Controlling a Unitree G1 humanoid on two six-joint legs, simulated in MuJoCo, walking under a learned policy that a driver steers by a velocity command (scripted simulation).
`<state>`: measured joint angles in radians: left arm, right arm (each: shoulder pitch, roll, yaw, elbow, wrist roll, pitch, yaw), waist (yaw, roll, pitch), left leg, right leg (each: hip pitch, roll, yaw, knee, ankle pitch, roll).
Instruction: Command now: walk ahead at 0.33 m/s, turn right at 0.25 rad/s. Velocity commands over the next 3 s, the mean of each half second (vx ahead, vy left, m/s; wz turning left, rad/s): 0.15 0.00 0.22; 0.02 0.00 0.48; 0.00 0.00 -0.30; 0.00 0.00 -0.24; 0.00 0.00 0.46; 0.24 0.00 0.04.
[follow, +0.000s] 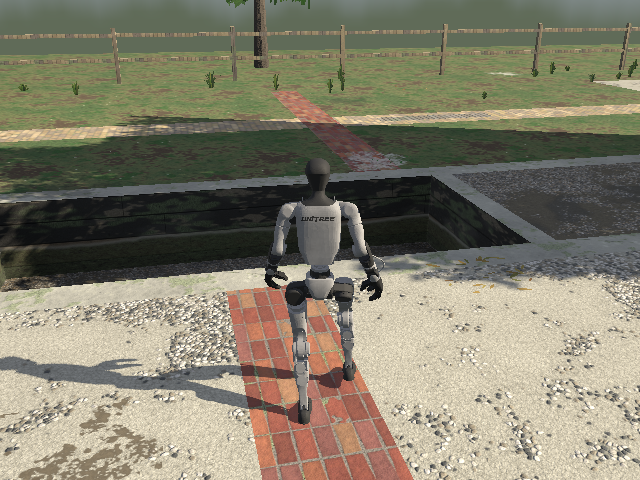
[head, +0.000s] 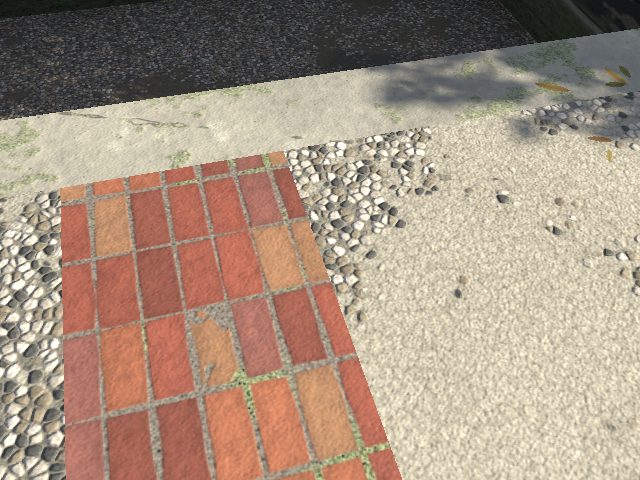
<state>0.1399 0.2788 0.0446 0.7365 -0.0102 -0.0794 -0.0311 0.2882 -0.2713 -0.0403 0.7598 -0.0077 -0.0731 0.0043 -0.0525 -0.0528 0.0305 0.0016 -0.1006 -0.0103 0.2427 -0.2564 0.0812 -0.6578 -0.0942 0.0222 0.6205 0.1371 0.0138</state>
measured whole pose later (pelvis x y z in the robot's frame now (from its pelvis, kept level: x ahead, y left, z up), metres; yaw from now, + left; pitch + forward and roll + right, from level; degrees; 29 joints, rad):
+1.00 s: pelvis +0.17 +0.01 +0.00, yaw +23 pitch +2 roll -1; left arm 0.09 0.30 0.08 0.83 -0.01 0.01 0.01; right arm 0.15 -0.29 -0.06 0.66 -0.01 0.03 -0.03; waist 0.00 -0.01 0.03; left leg -0.28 -0.07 -0.14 0.49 -0.23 0.04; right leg -0.37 0.00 0.04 0.69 -0.33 0.07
